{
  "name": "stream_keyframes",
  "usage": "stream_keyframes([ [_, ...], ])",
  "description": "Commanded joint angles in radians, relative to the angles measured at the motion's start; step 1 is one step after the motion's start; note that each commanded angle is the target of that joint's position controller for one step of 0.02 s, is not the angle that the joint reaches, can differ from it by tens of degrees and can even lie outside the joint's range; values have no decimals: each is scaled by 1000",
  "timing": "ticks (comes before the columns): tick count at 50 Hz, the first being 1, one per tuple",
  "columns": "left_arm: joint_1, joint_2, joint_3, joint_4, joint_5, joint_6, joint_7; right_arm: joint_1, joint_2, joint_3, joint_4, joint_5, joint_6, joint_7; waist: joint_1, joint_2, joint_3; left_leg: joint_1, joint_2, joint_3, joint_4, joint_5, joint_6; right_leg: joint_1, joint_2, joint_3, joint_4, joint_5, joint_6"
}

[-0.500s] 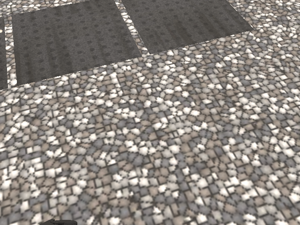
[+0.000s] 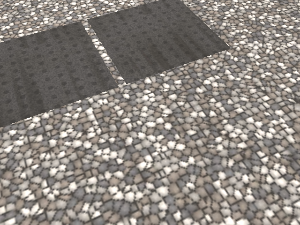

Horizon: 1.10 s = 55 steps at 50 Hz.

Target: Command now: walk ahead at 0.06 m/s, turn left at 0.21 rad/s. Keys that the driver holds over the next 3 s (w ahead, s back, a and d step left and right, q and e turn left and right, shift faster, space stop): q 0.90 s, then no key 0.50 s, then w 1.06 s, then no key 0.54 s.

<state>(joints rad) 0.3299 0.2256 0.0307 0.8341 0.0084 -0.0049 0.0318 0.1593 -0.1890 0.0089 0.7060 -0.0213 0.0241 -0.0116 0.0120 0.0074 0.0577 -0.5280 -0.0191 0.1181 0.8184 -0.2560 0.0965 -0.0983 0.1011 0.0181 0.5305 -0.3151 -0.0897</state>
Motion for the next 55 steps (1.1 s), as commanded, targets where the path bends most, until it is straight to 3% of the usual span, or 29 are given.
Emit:
stream_keyframes([
  [1, 48, 107, 32, -153, 4, -3, -2, 160, -296, -89, -40, 17, -8, -6, -10, 307, -269, 422, 408, -790, -480, 812, 305, -326, 71, -13, 731, -211, 75],
  [2, 100, 92, 27, -107, 62, 17, -3, 143, -224, -75, -39, 52, -19, 3, 19, 112, -229, 330, 387, -758, -431, 835, 313, -299, -18, 99, 846, -211, 81],
  [3, 84, 104, 31, -114, 45, 29, 0, 86, -213, -83, -47, 21, -15, 0, 34, 87, -145, 251, 359, -706, -438, 522, 322, -391, -16, 69, 916, -199, 90],
  [4, 14, 116, 34, -125, 44, 34, 6, 49, -167, -73, -47, 6, -9, -4, 33, -4, -36, 167, 288, -607, -484, 299, 261, -435, -56, 62, 876, -159, 89],
  [5, -35, 117, 36, -151, 39, 37, 7, 23, -154, -72, -52, 6, -12, -8, 36, -7, -11, 131, 217, -520, -513, 192, 206, -438, -79, 60, 802, -108, 87],
  [6, -33, 105, 33, -156, 35, 43, 3, 27, -156, -76, -43, 4, -13, -7, 39, 15, -24, 131, 165, -450, -523, 208, 173, -411, -82, 42, 753, -65, 94],
  [8, -33, 85, 28, -166, 26, 48, -2, 78, -176, -91, -26, 12, -19, -2, 24, 36, -91, 213, 125, -397, -510, 286, 151, -406, -75, 33, 702, -25, 111],
  [12, -91, 82, 26, -198, 24, 55, -1, 131, -202, -112, -22, 18, -11, -4, -11, 59, -137, 330, 132, -449, -528, 171, 139, -476, -87, 59, 602, -10, 150],
  [16, -141, 93, 26, -219, 17, 62, 2, 129, -220, -124, -39, 9, 15, -5, -34, 107, -119, 336, 114, -515, -566, -104, 126, -497, -93, 49, 440, -60, 175],
  [19, -174, 89, 21, -229, 8, 58, 8, 150, -233, -135, -44, -3, 31, -1, -65, 134, -103, 328, 126, -585, -580, -198, 123, -453, -74, 48, 312, -118, 161],
  [24, -133, 102, 20, -219, -7, 32, 14, 97, -236, -142, -54, -9, 39, 9, -48, 134, -106, 253, 102, -641, -541, -135, 101, -279, -29, 50, 111, -106, 115],
  [27, -35, 90, 19, -180, -14, 20, 31, 38, -225, -142, -63, 5, 39, 11, 8, 113, -103, 146, 33, -637, -476, -197, 23, -58, -24, 31, -196, 97, 90],
  [28, -36, 124, 28, -175, -6, 15, 39, 64, -206, -137, -57, 13, 36, 7, -1, 47, -110, 66, -20, -594, -376, -304, -24, 29, -97, 85, -257, 114, 81],
  [29, -64, 250, 59, -194, 20, 14, 31, 37, -187, -136, -95, 43, 36, 6, -8, -310, -87, -66, -178, -320, -139, -287, -77, -8, -349, 392, -333, -43, -54],
  [30, -162, 206, 54, -226, 36, 10, 24, 103, -244, -148, -44, 0, 30, -1, -48, -209, -65, -54, -129, -270, 144, -237, -92, -73, -442, 433, -337, 57, -105],
  [31, -215, 139, 31, -256, 33, 10, 25, 114, -255, -153, -10, -7, 29, -1, -69, -80, -69, -14, -112, -268, 262, -190, -98, -141, -395, 348, -327, 89, -94],
  [32, -250, 118, 22, -269, 34, 10, 25, 140, -242, -151, 3, -8, 35, 5, -94, -40, -72, 9, -105, -258, 352, -148, -107, -161, -345, 261, -308, 147, -73],
  [33, -246, 112, 18, -268, 29, 5, 27, 136, -228, -147, -4, -13, 43, 14, -94, -61, -71, -20, -88, -248, 416, -123, -113, -131, -325, 210, -285, 193, -73],
  [36, -176, 109, 24, -262, 29, 11, 21, 93, -206, -130, -21, 0, 58, 35, -35, -130, -35, -105, -61, -194, 364, -116, -158, -28, -276, 113, -250, 220, -83],
  [38, -87, 128, 37, -236, 27, 13, 25, 35, -197, -124, -38, 4, 58, 45, 20, -130, -41, -135, -52, -185, 269, -148, -181, 77, -307, 124, -228, 263, -107],
  [40, -45, 152, 50, -221, 27, 12, 24, 4, -185, -117, -53, 4, 59, 51, 42, -131, -53, -135, -38, -174, 199, -175, -186, 136, -342, 128, -215, 312, -127],
  [45, -82, 157, 59, -223, 34, 4, 7, -40, -159, -103, -94, 13, 63, 67, 31, -157, -65, 0, 11, -117, 17, -193, -161, 64, -365, 49, -189, 361, -134],
  [49, -104, 177, 66, -204, 31, 6, -9, -12, -148, -94, -109, 22, 54, 54, 9, -164, -95, 180, -2, -94, -218, -144, -113, -9, -353, 12, -123, 414, -105],
  [50, -113, 174, 64, -194, 19, 13, -13, 34, -133, -90, -88, 15, 44, 47, -20, -130, -110, 273, -48, -22, -327, -59, -99, -50, -321, -35, -65, 420, -85],
  [51, -94, 169, 61, -180, 8, 18, -16, 70, -132, -87, -75, 0, 30, 38, -41, -88, -123, 393, -51, -39, -464, 78, -87, -122, -290, -74, 7, 349, -42],
  [52, -80, 103, 40, -204, 0, 20, -24, 99, -241, -108, -91, -20, 9, 35, -60, 157, -156, 577, 186, -379, -543, 83, -12, -353, -203, -155, 202, 103, 48],
  [53, -140, 82, 26, -244, 2, 34, -20, 125, -295, -122, -92, -9, 5, 23, -88, 297, -164, 514, 373, -597, -544, 312, 131, -438, -101, -102, 333, -280, 81],
  [54, -133, 115, 35, -221, 9, 48, -18, 110, -225, -100, -94, -1, 3, 13, -77, 144, -152, 505, 356, -525, -524, 361, 172, -422, -136, -14, 449, -280, 94],
  [55, -134, 96, 30, -204, 5, 53, -23, 53, -177, -79, -99, -2, 2, 4, -49, 91, -127, 456, 312, -451, -527, 339, 166, -408, -148, 23, 469, -206, 105],
])
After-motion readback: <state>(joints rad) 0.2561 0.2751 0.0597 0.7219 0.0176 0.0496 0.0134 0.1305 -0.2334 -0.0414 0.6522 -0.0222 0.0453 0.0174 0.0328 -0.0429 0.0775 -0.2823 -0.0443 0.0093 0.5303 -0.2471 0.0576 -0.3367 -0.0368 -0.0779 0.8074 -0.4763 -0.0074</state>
